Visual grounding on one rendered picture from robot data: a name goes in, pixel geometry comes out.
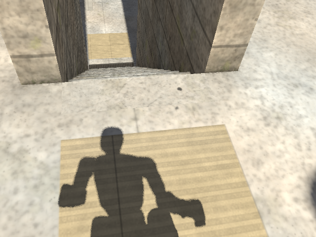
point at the stairs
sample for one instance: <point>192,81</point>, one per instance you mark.
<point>122,73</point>

